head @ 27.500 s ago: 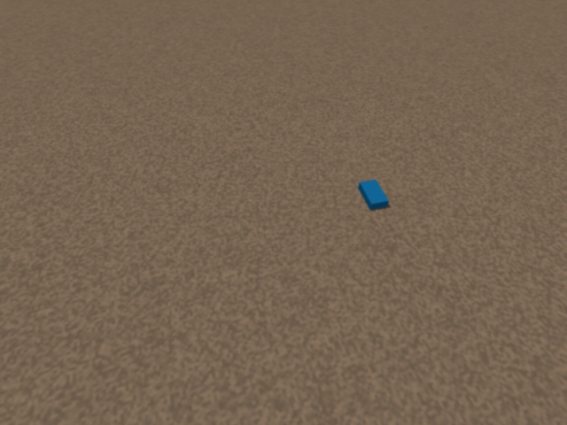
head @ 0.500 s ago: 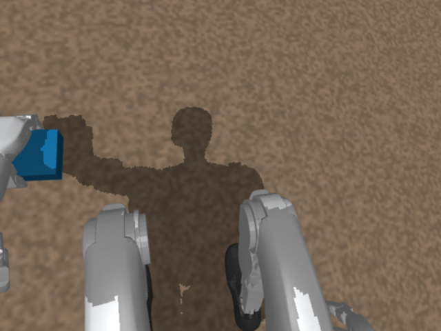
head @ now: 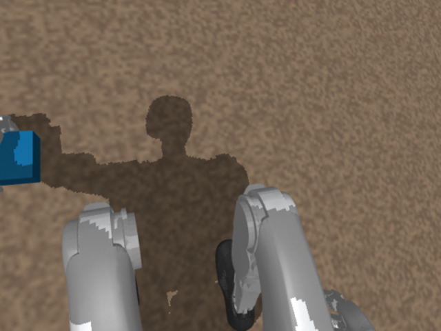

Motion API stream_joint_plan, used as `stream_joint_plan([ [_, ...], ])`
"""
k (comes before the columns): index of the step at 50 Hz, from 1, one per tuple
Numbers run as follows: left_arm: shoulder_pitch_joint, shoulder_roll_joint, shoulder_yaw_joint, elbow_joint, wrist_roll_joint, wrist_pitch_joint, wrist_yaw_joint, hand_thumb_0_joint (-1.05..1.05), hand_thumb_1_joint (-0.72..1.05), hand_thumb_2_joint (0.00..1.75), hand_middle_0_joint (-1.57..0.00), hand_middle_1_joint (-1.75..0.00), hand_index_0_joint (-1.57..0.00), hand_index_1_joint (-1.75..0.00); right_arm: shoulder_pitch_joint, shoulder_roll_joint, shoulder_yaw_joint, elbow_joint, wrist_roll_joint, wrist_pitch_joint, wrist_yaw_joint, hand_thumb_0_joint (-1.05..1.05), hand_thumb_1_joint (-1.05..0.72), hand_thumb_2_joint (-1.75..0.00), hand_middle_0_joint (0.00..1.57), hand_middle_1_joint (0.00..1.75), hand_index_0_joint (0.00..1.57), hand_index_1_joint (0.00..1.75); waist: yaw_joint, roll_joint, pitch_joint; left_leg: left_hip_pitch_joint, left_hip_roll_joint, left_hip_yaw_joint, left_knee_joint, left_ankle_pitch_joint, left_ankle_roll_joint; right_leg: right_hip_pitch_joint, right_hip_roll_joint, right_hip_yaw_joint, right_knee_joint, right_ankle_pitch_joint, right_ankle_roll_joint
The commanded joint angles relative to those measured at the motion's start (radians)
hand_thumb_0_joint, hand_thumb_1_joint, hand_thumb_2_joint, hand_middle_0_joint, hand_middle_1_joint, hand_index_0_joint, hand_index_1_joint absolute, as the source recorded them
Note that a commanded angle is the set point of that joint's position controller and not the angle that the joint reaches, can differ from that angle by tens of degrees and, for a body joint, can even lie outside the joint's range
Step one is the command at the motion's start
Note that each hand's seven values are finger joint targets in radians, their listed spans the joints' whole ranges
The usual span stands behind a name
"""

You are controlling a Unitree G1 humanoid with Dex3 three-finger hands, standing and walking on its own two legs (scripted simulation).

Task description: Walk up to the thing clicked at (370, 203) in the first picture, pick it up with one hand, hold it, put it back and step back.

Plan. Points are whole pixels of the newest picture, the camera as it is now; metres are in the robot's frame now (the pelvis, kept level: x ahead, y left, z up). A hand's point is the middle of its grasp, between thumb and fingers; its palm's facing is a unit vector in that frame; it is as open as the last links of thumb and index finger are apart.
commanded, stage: rest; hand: left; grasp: from above
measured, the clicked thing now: out of the picture +0.41 +0.37 -0.21
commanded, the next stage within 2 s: open in 1.28 s
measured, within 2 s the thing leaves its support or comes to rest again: neither
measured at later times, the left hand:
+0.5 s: hand (0, 165) +0.40 +0.35 -0.23, palm faces -0.46 -0.15 -0.87, open 11.2 cm
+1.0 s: hand (7, 165) +0.41 +0.35 -0.26, palm faces -0.45 -0.15 -0.88, open 11.2 cm
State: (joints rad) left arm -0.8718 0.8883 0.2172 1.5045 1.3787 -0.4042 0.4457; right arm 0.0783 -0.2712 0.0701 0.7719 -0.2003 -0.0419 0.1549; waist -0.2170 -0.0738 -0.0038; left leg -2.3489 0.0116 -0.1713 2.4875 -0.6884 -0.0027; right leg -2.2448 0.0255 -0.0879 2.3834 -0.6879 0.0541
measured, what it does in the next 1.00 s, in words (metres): stands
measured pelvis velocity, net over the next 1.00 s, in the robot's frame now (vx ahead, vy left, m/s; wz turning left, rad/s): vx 0.00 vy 0.01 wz -0.07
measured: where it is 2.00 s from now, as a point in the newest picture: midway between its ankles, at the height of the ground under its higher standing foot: (183, 313)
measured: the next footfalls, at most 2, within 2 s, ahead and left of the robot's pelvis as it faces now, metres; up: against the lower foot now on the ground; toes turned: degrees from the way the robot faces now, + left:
none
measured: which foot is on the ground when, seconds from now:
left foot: down 0.00-1.00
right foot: down 0.00-1.00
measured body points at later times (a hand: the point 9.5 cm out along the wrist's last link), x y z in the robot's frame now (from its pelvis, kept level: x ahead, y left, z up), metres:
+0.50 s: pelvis +0.00 +0.00 -0.02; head +0.24 +0.11 +0.34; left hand +0.42 +0.36 -0.18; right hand +0.08 -0.27 -0.10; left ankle +0.07 +0.13 -0.28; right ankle +0.10 -0.13 -0.28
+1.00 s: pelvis +0.00 +0.01 -0.03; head +0.24 +0.14 +0.33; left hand +0.43 +0.36 -0.21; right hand +0.09 -0.26 -0.09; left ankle +0.07 +0.13 -0.28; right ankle +0.10 -0.13 -0.28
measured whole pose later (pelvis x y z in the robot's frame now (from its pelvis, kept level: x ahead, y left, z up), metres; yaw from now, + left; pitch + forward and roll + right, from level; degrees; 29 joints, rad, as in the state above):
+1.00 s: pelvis +0.00 +0.01 -0.03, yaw -4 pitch +25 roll -14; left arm -0.87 1.02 0.23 1.69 1.39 -0.34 0.61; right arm 0.02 -0.30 0.22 0.74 -0.32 -0.17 0.23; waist -0.30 -0.15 0.09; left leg -2.37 0.01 -0.25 2.63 -0.72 0.01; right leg -2.24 0.06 -0.14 2.46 -0.69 0.08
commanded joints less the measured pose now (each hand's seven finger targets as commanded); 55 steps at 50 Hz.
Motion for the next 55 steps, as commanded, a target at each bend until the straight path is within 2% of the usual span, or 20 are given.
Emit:
stream_joint_plan([
  [1,-0.290,0.324,0.049,-0.127,-0.005,-0.005,0.085,0.00,0.65,0.94,-0.96,-0.85,-0.98,-0.84,0.174,-0.275,-0.078,-0.002,-0.012,-0.011,-0.015,0.00,-0.90,-0.90,0.20,0.30,0.20,0.30,0.005,0.419,-0.655,0.583,-0.002,0.102,-0.250,0.180,0.015,0.227,0.038,-0.108,-0.190,0.199,-0.078],
  [11,-0.245,0.368,0.079,-0.056,0.000,0.020,0.117,0.00,0.60,0.88,-0.92,-0.80,-0.94,-0.78,0.160,-0.292,-0.056,-0.002,-0.046,-0.024,-0.005,0.00,-0.89,-0.89,0.20,0.30,0.20,0.30,-0.010,0.422,-0.619,0.539,0.001,0.090,-0.212,0.206,0.015,0.236,0.046,-0.124,-0.157,0.232,-0.074],
  [13,-0.245,0.345,0.063,-0.038,-0.004,0.021,0.115,0.00,0.59,0.88,-0.91,-0.79,-0.93,-0.77,0.152,-0.295,-0.051,-0.010,-0.050,-0.027,-0.002,0.00,-0.89,-0.89,0.20,0.30,0.20,0.30,-0.018,0.418,-0.603,0.524,0.002,0.087,-0.208,0.196,0.014,0.232,0.047,-0.131,-0.152,0.224,-0.072],
  [23,-0.228,0.414,0.083,-0.003,-0.006,0.002,0.145,0.00,0.60,0.87,-0.91,-0.80,-0.93,-0.77,0.134,-0.311,-0.008,-0.020,-0.078,-0.040,0.007,0.00,-0.88,-0.89,0.20,0.30,0.20,0.30,-0.040,0.400,-0.572,0.478,0.008,0.079,-0.171,0.174,0.017,0.274,0.060,-0.135,-0.144,0.222,-0.070],
  [25,-0.224,0.419,0.079,-0.005,0.004,-0.001,0.157,0.00,0.59,0.88,-0.92,-0.77,-0.93,-0.76,0.116,-0.309,0.000,-0.021,-0.086,-0.045,0.007,0.00,-0.88,-0.89,0.20,0.30,0.20,0.30,-0.034,0.404,-0.573,0.475,0.013,0.077,-0.164,0.159,0.014,0.273,0.065,-0.132,-0.143,0.211,-0.073],
  [27,-0.235,0.378,0.038,0.016,-0.004,0.001,0.165,0.00,0.62,0.87,-0.92,-0.79,-0.94,-0.77,0.100,-0.313,0.007,-0.029,-0.088,-0.055,0.010,0.00,-0.88,-0.89,0.20,0.30,0.20,0.30,-0.048,0.420,-0.542,0.483,0.013,0.071,-0.167,0.154,0.009,0.235,0.065,-0.148,-0.127,0.202,-0.073],
  [31,-0.242,0.428,0.051,0.020,0.015,0.011,0.192,0.00,0.63,0.90,-0.93,-0.82,-0.95,-0.79,0.099,-0.323,0.022,-0.027,-0.098,-0.074,0.018,0.00,-0.88,-0.89,0.20,0.30,0.20,0.30,-0.055,0.440,-0.543,0.505,0.016,0.070,-0.154,0.166,0.005,0.237,0.068,-0.153,-0.113,0.219,-0.071],
  [33,-0.229,0.411,0.048,0.021,0.007,0.020,0.207,0.00,0.61,0.92,-0.93,-0.81,-0.94,-0.79,0.088,-0.326,0.022,-0.022,-0.103,-0.081,0.023,0.00,-0.89,-0.89,0.20,0.30,0.20,0.30,-0.050,0.457,-0.542,0.510,0.019,0.063,-0.164,0.178,0.001,0.240,0.070,-0.160,-0.108,0.226,-0.072],
  [34,-0.218,0.370,0.016,0.047,0.002,0.028,0.209,0.00,0.60,0.92,-0.92,-0.81,-0.94,-0.79,0.095,-0.322,0.028,-0.003,-0.107,-0.084,0.027,0.00,-0.89,-0.89,0.20,0.30,0.20,0.30,-0.058,0.463,-0.526,0.499,0.017,0.064,-0.163,0.168,0.003,0.232,0.072,-0.159,-0.113,0.218,-0.071],
  [35,-0.238,0.395,0.032,0.035,0.000,0.030,0.213,0.00,0.61,0.89,-0.92,-0.81,-0.94,-0.78,0.085,-0.327,0.031,-0.025,-0.110,-0.092,0.031,0.00,-0.89,-0.89,0.20,0.30,0.20,0.30,-0.065,0.452,-0.524,0.496,0.019,0.059,-0.159,0.177,0.003,0.235,0.072,-0.168,-0.106,0.231,-0.070],
  [38,-0.245,0.390,0.008,0.046,-0.002,0.045,0.215,0.00,0.59,0.90,-0.92,-0.79,-0.93,-0.78,0.074,-0.339,0.033,-0.024,-0.107,-0.106,0.039,0.00,-0.89,-0.89,0.20,0.30,0.20,0.30,-0.066,0.456,-0.506,0.485,0.019,0.055,-0.163,0.153,0.003,0.222,0.072,-0.168,-0.106,0.209,-0.071],
  [40,-0.227,0.424,0.042,0.040,-0.002,0.051,0.222,0.00,0.59,0.91,-0.92,-0.80,-0.94,-0.78,0.083,-0.350,0.037,-0.035,-0.107,-0.113,0.043,0.00,-0.89,-0.89,0.20,0.30,0.20,0.30,-0.064,0.465,-0.527,0.511,0.020,0.055,-0.159,0.194,0.004,0.252,0.071,-0.170,-0.102,0.248,-0.066],
  [42,-0.223,0.390,0.013,0.063,0.000,0.061,0.216,0.00,0.59,0.89,-0.91,-0.80,-0.93,-0.78,0.081,-0.347,0.040,-0.035,-0.110,-0.120,0.050,0.00,-0.89,-0.89,0.20,0.30,0.20,0.30,-0.072,0.476,-0.509,0.517,0.019,0.051,-0.168,0.192,0.000,0.234,0.070,-0.176,-0.091,0.245,-0.065],
  [43,-0.222,0.413,0.036,0.063,-0.009,0.061,0.217,0.00,0.57,0.89,-0.90,-0.80,-0.92,-0.78,0.079,-0.346,0.040,-0.030,-0.110,-0.123,0.053,0.00,-0.89,-0.89,0.20,0.30,0.20,0.30,-0.070,0.482,-0.511,0.516,0.023,0.044,-0.166,0.187,0.000,0.238,0.070,-0.178,-0.091,0.242,-0.064],
  [45,-0.235,0.390,0.014,0.061,-0.013,0.062,0.212,0.00,0.56,0.89,-0.90,-0.78,-0.91,-0.77,0.079,-0.351,0.045,-0.046,-0.111,-0.128,0.058,0.00,-0.89,-0.89,0.20,0.30,0.20,0.30,-0.085,0.480,-0.506,0.511,0.021,0.041,-0.166,0.190,0.002,0.245,0.069,-0.183,-0.092,0.248,-0.060],
  [46,-0.208,0.420,0.047,0.075,-0.018,0.063,0.216,0.00,0.54,0.89,-0.89,-0.79,-0.90,-0.78,0.078,-0.353,0.046,-0.034,-0.110,-0.125,0.055,0.00,-0.89,-0.89,0.20,0.30,0.20,0.30,-0.070,0.470,-0.514,0.509,0.022,0.037,-0.170,0.191,0.002,0.253,0.071,-0.183,-0.096,0.250,-0.062],
  [47,-0.227,0.426,0.028,0.070,-0.008,0.062,0.210,0.00,0.53,0.90,-0.89,-0.79,-0.90,-0.78,0.080,-0.344,0.056,-0.039,-0.111,-0.128,0.061,0.00,-0.89,-0.89,0.20,0.30,0.20,0.30,-0.086,0.471,-0.502,0.504,0.022,0.042,-0.156,0.191,0.002,0.251,0.070,-0.180,-0.090,0.253,-0.061],
  [49,-0.226,0.422,0.037,0.067,-0.018,0.059,0.209,0.00,0.51,0.90,-0.88,-0.79,-0.88,-0.78,0.077,-0.347,0.054,-0.038,-0.108,-0.126,0.059,0.00,-0.89,-0.90,0.20,0.30,0.20,0.30,-0.082,0.462,-0.499,0.481,0.023,0.042,-0.158,0.179,0.004,0.263,0.072,-0.175,-0.102,0.244,-0.066],
  [50,-0.234,0.385,0.008,0.059,-0.028,0.056,0.206,0.00,0.51,0.88,-0.87,-0.77,-0.88,-0.76,0.064,-0.352,0.050,-0.048,-0.111,-0.129,0.060,0.00,-0.89,-0.90,0.20,0.30,0.20,0.30,-0.087,0.462,-0.498,0.479,0.021,0.041,-0.158,0.171,0.005,0.259,0.072,-0.176,-0.106,0.236,-0.064],
  [55,-0.232,0.406,0.011,0.071,-0.032,0.034,0.199,0.00,0.51,0.88,-0.88,-0.77,-0.89,-0.77,0.071,-0.343,0.077,-0.040,-0.112,-0.130,0.065,0.00,-0.89,-0.90,0.20,0.30,0.20,0.30,-0.100,0.457,-0.491,0.493,0.026,0.030,-0.150,0.198,0.004,0.278,0.073,-0.186,-0.105,0.264,-0.059],
])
